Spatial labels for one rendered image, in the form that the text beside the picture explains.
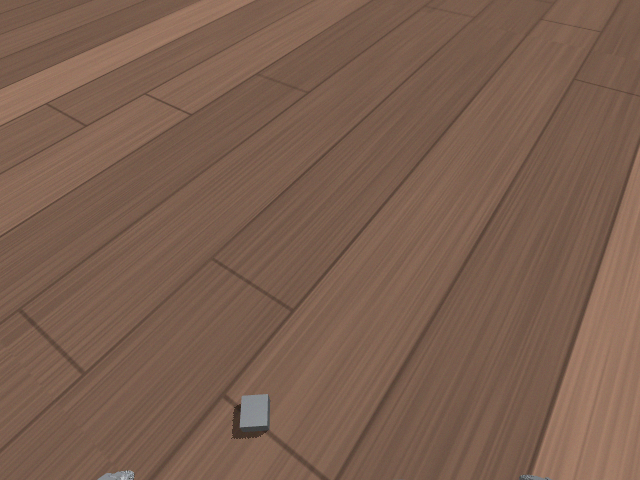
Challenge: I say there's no small box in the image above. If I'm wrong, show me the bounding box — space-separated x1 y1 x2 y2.
240 394 270 432

